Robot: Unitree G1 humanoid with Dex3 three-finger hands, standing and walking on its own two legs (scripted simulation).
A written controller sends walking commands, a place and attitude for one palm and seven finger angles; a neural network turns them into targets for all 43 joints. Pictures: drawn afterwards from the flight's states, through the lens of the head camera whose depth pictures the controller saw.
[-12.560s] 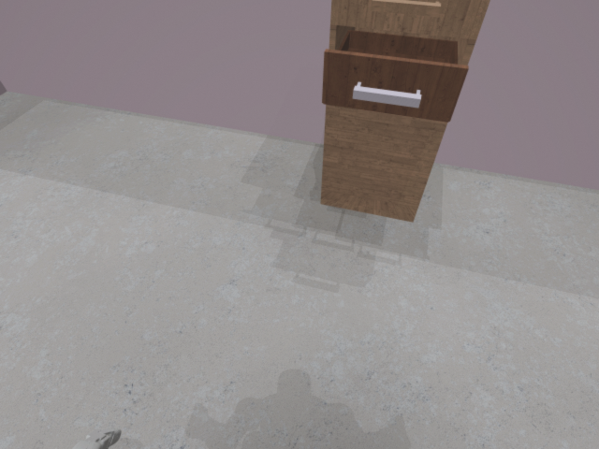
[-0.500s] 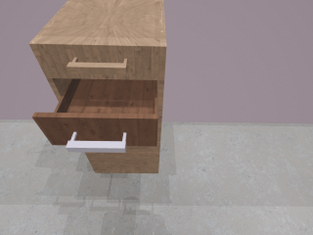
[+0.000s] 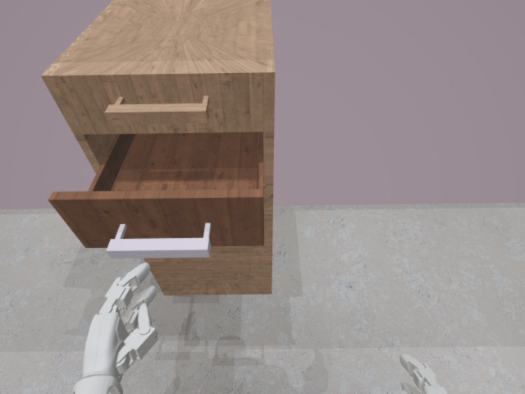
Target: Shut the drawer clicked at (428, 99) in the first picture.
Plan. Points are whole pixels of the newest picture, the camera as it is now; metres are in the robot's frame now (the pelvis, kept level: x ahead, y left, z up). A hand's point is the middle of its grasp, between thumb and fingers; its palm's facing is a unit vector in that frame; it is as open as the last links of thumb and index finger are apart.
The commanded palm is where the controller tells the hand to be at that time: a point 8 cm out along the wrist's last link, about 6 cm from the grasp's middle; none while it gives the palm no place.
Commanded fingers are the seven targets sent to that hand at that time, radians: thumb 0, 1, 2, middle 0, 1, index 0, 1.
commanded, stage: raise the hand and make a fist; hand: left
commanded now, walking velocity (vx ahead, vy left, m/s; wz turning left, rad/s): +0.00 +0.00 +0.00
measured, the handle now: (162, 238) +0.40 +0.21 -0.03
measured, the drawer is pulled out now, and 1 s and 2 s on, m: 0.19 0.19 0.19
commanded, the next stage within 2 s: bring the fist close to the handle in 1.68 s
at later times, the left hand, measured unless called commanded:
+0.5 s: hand (160, 350) +0.19 +0.16 +0.00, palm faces -0.03 -1.00 -0.04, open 4.4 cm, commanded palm +0.16 +0.22 +0.01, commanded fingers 0.00 0.90 0.90 -0.94 -1.10 -0.94 -1.10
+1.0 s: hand (149, 338) +0.19 +0.16 +0.04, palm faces +0.00 -1.00 -0.03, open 3.1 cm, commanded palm +0.17 +0.22 +0.05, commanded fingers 0.00 0.90 0.90 -1.40 -1.60 -1.40 -1.60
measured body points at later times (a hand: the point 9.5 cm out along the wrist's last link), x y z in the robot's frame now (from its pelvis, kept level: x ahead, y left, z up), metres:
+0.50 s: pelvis -0.03 -0.03 -0.06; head +0.02 -0.04 +0.39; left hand +0.19 +0.21 +0.00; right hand +0.15 -0.25 -0.15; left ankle +0.02 +0.11 -0.72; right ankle -0.02 -0.11 -0.72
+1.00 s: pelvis -0.01 +0.01 -0.03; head +0.02 +0.01 +0.42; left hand +0.19 +0.21 +0.05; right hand +0.19 -0.22 -0.09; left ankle +0.02 +0.11 -0.72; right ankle -0.02 -0.11 -0.72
